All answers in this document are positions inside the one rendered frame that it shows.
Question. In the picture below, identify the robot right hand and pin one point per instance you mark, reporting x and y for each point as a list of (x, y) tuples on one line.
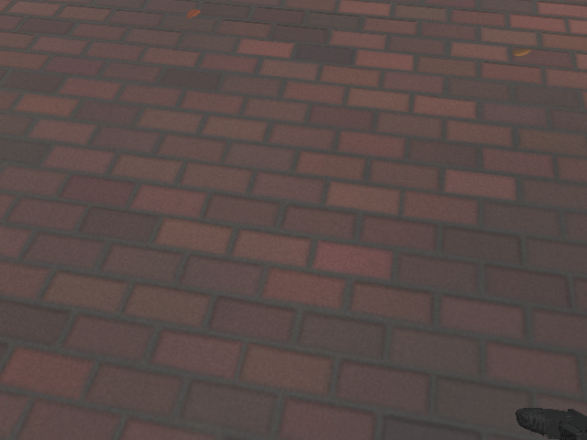
[(555, 424)]

